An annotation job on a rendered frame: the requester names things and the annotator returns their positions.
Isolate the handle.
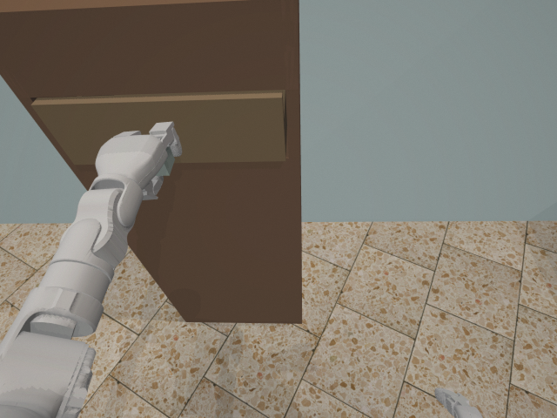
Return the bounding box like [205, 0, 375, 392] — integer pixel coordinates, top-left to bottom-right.
[156, 147, 175, 176]

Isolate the robot left hand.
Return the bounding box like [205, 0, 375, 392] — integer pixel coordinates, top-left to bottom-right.
[95, 122, 182, 200]

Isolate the cabinet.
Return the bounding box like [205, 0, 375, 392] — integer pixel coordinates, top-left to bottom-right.
[0, 0, 302, 324]

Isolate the drawer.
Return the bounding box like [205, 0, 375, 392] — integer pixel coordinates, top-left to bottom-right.
[31, 90, 287, 165]

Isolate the robot right hand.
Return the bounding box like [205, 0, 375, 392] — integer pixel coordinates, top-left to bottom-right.
[434, 388, 483, 418]

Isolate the robot left forearm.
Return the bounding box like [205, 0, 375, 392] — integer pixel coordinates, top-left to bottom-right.
[0, 173, 144, 364]

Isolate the left robot upper arm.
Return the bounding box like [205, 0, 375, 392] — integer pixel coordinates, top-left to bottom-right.
[0, 331, 96, 418]

